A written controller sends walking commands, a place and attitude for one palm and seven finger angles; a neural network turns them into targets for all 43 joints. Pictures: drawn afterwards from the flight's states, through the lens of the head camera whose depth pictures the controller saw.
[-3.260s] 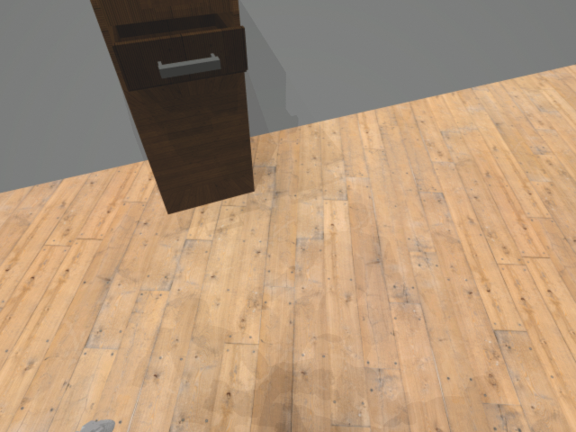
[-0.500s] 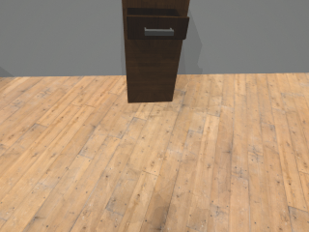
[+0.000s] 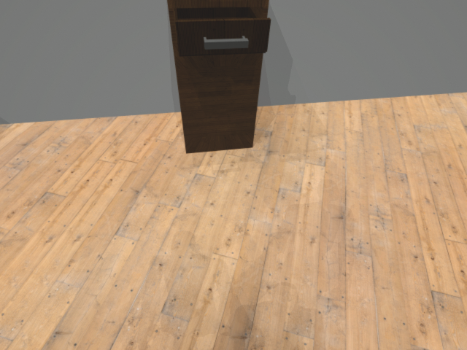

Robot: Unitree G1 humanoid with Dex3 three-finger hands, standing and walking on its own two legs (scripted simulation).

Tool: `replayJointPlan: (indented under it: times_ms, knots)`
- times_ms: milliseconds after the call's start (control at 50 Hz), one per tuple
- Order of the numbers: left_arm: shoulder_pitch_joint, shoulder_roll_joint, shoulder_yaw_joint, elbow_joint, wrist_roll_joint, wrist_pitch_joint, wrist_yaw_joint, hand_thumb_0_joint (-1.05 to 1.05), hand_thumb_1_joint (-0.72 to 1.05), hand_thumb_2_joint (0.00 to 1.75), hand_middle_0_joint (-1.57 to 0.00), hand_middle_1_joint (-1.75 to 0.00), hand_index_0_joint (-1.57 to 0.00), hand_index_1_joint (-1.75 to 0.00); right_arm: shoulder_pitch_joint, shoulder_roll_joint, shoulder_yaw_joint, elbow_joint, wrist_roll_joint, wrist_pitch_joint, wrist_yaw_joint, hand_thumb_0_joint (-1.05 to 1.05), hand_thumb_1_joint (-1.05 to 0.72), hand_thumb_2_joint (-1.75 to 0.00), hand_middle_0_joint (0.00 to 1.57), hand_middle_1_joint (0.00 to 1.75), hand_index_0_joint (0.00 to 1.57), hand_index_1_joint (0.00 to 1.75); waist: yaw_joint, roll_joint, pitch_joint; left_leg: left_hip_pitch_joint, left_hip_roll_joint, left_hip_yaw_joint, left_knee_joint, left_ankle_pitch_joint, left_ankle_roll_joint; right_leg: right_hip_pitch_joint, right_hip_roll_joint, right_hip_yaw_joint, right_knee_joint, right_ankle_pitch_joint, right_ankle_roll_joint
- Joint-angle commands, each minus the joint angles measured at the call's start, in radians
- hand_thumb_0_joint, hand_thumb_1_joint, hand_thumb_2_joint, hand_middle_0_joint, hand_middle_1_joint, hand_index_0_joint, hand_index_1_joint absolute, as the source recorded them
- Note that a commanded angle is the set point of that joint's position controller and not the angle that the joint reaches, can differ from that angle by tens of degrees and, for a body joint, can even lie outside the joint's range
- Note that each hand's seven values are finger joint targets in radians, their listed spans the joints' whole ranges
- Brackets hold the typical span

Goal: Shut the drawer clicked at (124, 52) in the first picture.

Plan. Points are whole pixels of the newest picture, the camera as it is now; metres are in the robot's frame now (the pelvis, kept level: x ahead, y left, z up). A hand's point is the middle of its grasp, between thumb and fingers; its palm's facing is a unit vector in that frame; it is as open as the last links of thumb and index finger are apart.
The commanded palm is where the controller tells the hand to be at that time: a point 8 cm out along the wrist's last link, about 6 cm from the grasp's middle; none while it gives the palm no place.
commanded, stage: look at it before walking up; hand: left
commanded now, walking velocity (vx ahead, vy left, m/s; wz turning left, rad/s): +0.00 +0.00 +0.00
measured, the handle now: (225, 41) +1.23 +0.10 +0.00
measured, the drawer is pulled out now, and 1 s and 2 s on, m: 0.14 0.14 0.14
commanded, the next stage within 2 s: walk to a spot facing it in 0.38 s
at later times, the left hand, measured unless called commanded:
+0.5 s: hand out of the picture +0.02 +0.18 -0.18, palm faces +0.00 -0.98 -0.21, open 7.4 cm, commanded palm none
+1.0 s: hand out of the picture +0.08 +0.15 -0.18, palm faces -0.10 -0.98 -0.16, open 7.4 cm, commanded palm none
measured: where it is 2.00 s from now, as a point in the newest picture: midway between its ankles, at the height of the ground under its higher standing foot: (258, 281)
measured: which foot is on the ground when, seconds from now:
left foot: down 0.00-0.80, up 0.82-1.00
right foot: down 0.00-1.00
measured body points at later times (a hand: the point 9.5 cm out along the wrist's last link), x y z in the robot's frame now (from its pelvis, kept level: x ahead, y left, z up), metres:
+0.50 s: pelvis +0.01 -0.01 +0.00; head +0.02 -0.01 +0.45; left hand +0.02 +0.23 -0.16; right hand +0.03 -0.26 -0.15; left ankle +0.02 +0.10 -0.74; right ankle +0.02 -0.14 -0.74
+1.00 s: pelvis +0.12 -0.02 -0.01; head +0.16 -0.02 +0.44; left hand +0.09 +0.21 -0.16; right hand +0.18 -0.28 -0.15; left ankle +0.16 +0.09 -0.69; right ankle +0.02 -0.14 -0.74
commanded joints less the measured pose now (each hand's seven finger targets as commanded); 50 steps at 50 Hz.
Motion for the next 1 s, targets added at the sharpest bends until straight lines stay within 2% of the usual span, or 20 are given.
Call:
replayJointPlan:
  times_ms: [0,320,460,500,520,560,600,660,700,720,740,760,780,800,820,840,860,880,920,980]
  knots:
    - [0.062,0.096,0.019,-0.029,-0.002,-0.012,0.007,0.0,0.9,0.9,-0.2,-0.3,-0.2,-0.3,0.031,-0.126,-0.022,-0.04,0.002,-0.017,-0.01,0.0,-0.9,-0.9,0.2,0.3,0.2,0.3,0.013,0.015,0.064,-0.063,0.105,-0.129,-0.129,-0.106,0.009,-0.032,-0.049,0.062,-0.074,-0.044,-0.038]
    - [0.019,0.146,0.029,-0.04,0.0,-0.021,0.001,0.0,0.9,0.9,-0.2,-0.3,-0.2,-0.3,-0.025,-0.179,-0.029,-0.058,0.003,-0.021,-0.009,0.0,-0.9,-0.9,0.2,0.3,0.2,0.3,0.01,0.025,0.063,-0.038,0.112,-0.121,-0.111,-0.073,0.009,-0.051,-0.052,0.082,-0.089,-0.045,-0.046]
    - [-0.028,0.193,0.035,-0.051,-0.001,-0.029,-0.003,0.0,0.9,0.9,-0.2,-0.3,-0.2,-0.3,-0.072,-0.223,-0.029,-0.067,0.001,-0.027,-0.006,0.0,-0.9,-0.9,0.2,0.3,0.2,0.3,0.007,0.022,0.019,0.005,0.116,-0.114,-0.094,0.023,0.006,-0.026,-0.062,0.086,-0.093,0.008,-0.052]
    - [0.0,0.138,0.028,-0.041,-0.002,-0.017,-0.006,0.0,0.9,0.9,-0.2,-0.3,-0.2,-0.3,-0.048,-0.171,-0.019,-0.057,-0.005,-0.02,-0.006,0.0,-0.9,-0.9,0.2,0.3,0.2,0.3,0.005,0.033,-0.002,0.04,0.12,-0.088,-0.075,-0.056,-0.003,-0.052,-0.052,0.098,-0.075,-0.057,-0.05]
    - [0.009,0.131,0.031,-0.046,0.0,-0.007,-0.01,0.0,0.9,0.9,-0.2,-0.3,-0.2,-0.3,-0.032,-0.163,-0.024,-0.062,-0.006,-0.012,-0.005,0.0,-0.9,-0.9,0.2,0.3,0.2,0.3,0.005,0.03,0.017,0.028,0.125,-0.083,-0.07,-0.172,-0.002,-0.085,-0.04,0.107,-0.065,-0.159,-0.053]
    - [0.009,0.144,0.045,-0.072,0.007,0.006,-0.024,0.0,0.9,0.9,-0.2,-0.3,-0.2,-0.3,-0.033,-0.189,-0.037,-0.084,-0.012,-0.002,-0.004,0.0,-0.9,-0.9,0.2,0.3,0.2,0.3,0.006,0.038,0.082,-0.03,0.145,-0.095,-0.087,-0.36,0.011,-0.159,-0.014,0.126,-0.042,-0.315,-0.063]
    - [0.023,0.145,0.058,-0.103,0.012,0.009,-0.035,0.0,0.9,0.9,-0.2,-0.3,-0.2,-0.3,-0.041,-0.217,-0.051,-0.115,-0.014,0.0,-0.002,0.0,-0.9,-0.9,0.2,0.3,0.2,0.3,0.012,0.05,0.131,-0.064,0.172,-0.119,-0.089,-0.465,0.03,-0.226,0.012,0.128,0.008,-0.374,-0.07]
    - [0.045,0.126,0.069,-0.135,0.011,-0.006,-0.047,0.0,0.9,0.9,-0.2,-0.3,-0.2,-0.3,-0.026,-0.246,-0.066,-0.146,-0.012,-0.015,-0.001,0.0,-0.9,-0.9,0.2,0.3,0.2,0.3,0.009,0.086,0.095,-0.017,0.232,-0.162,-0.076,-0.486,0.065,-0.274,0.049,0.105,0.13,-0.325,-0.077]
    - [0.054,0.101,0.074,-0.15,0.009,-0.018,-0.055,0.0,0.9,0.9,-0.2,-0.3,-0.2,-0.3,-0.026,-0.266,-0.075,-0.156,-0.01,-0.027,0.0,0.0,-0.9,-0.9,0.2,0.3,0.2,0.3,0.014,0.149,0.058,0.003,0.295,-0.182,-0.072,-0.44,0.084,-0.253,0.069,0.021,0.226,-0.217,-0.065]
    - [0.062,0.097,0.077,-0.154,0.01,-0.02,-0.057,0.0,0.9,0.9,-0.2,-0.3,-0.2,-0.3,-0.039,-0.264,-0.078,-0.163,-0.01,-0.029,0.002,0.0,-0.9,-0.9,0.2,0.3,0.2,0.3,0.025,0.15,0.062,-0.031,0.305,-0.162,-0.033,-0.41,0.084,-0.216,0.063,0.004,0.227,-0.195,-0.064]
    - [0.098,0.102,0.081,-0.148,0.011,-0.027,-0.058,0.0,0.9,0.9,-0.2,-0.3,-0.2,-0.3,-0.062,-0.252,-0.075,-0.172,-0.011,-0.031,0.003,0.0,-0.9,-0.9,0.2,0.3,0.2,0.3,0.049,0.103,0.067,-0.076,0.274,-0.11,0.062,-0.344,0.061,-0.152,0.054,0.035,0.169,-0.178,-0.074]
    - [0.146,0.141,0.091,-0.132,0.014,-0.035,-0.053,0.0,0.9,0.9,-0.2,-0.3,-0.2,-0.3,-0.091,-0.221,-0.071,-0.192,-0.01,-0.031,0.004,0.0,-0.9,-0.9,0.2,0.3,0.2,0.3,0.073,-0.056,0.07,-0.194,0.186,-0.011,0.243,-0.311,0.008,-0.053,-0.018,0.194,0.06,-0.167,-0.113]
    - [0.237,0.226,0.108,-0.098,0.016,-0.046,-0.038,0.0,0.9,0.9,-0.2,-0.3,-0.2,-0.3,-0.161,-0.161,-0.056,-0.241,-0.004,-0.034,0.008,0.0,-0.9,-0.9,0.2,0.3,0.2,0.3,0.108,-0.35,0.065,-0.448,0.052,0.116,0.529,-0.357,-0.05,0.132,-0.191,0.521,-0.085,-0.043,-0.2]
    - [0.337,0.244,0.11,-0.082,0.003,-0.053,-0.022,0.0,0.9,0.9,-0.2,-0.3,-0.2,-0.3,-0.287,-0.161,-0.045,-0.296,-0.013,-0.043,0.008,0.0,-0.9,-0.9,0.2,0.3,0.2,0.3,0.168,-0.338,0.092,-0.622,0.038,0.017,0.691,-0.426,-0.056,0.233,-0.274,0.711,-0.145,0.205,-0.281]
    - [0.363,0.225,0.106,-0.069,0.004,-0.054,-0.01,0.0,0.9,0.9,-0.2,-0.3,-0.2,-0.3,-0.334,-0.155,-0.045,-0.311,-0.013,-0.053,0.008,0.0,-0.9,-0.9,0.2,0.3,0.2,0.3,0.159,-0.201,0.097,-0.688,0.063,-0.026,0.782,-0.384,-0.058,0.298,-0.288,0.707,-0.101,0.388,-0.327]
    - [0.352,0.21,0.104,-0.071,0.007,-0.056,-0.006,0.0,0.9,0.9,-0.2,-0.3,-0.2,-0.3,-0.332,-0.15,-0.044,-0.314,-0.013,-0.058,0.009,0.0,-0.9,-0.9,0.2,0.3,0.2,0.3,0.141,-0.099,0.067,-0.699,0.085,-0.047,0.795,-0.336,-0.059,0.348,-0.269,0.624,-0.054,0.443,-0.326]
    - [0.308,0.202,0.102,-0.083,0.012,-0.056,-0.004,0.0,0.9,0.9,-0.2,-0.3,-0.2,-0.3,-0.316,-0.147,-0.046,-0.312,-0.012,-0.059,0.014,0.0,-0.9,-0.9,0.2,0.3,0.2,0.3,0.112,-0.055,0.033,-0.653,0.102,-0.052,0.745,-0.32,-0.06,0.33,-0.244,0.537,-0.037,0.398,-0.296]
    - [0.263,0.191,0.1,-0.099,0.015,-0.06,-0.004,0.0,0.9,0.9,-0.2,-0.3,-0.2,-0.3,-0.308,-0.141,-0.045,-0.311,-0.011,-0.054,0.018,0.0,-0.9,-0.9,0.2,0.3,0.2,0.3,0.091,-0.068,0.016,-0.604,0.102,-0.042,0.678,-0.303,-0.067,0.294,-0.221,0.49,-0.05,0.367,-0.274]
    - [0.202,0.189,0.097,-0.116,0.014,-0.06,-0.007,0.0,0.9,0.9,-0.2,-0.3,-0.2,-0.3,-0.309,-0.126,-0.049,-0.313,-0.005,-0.043,0.026,0.0,-0.9,-0.9,0.2,0.3,0.2,0.3,0.063,-0.095,0.038,-0.5,0.083,-0.018,0.574,-0.233,-0.075,0.177,-0.183,0.432,-0.098,0.292,-0.252]
    - [0.151,0.2,0.099,-0.128,0.012,-0.059,-0.012,0.0,0.9,0.9,-0.2,-0.3,-0.2,-0.3,-0.31,-0.119,-0.047,-0.33,0.001,-0.039,0.036,0.0,-0.9,-0.9,0.2,0.3,0.2,0.3,0.041,-0.144,0.053,-0.353,0.049,0.002,0.422,-0.13,-0.073,0.053,-0.129,0.369,-0.117,0.258,-0.205]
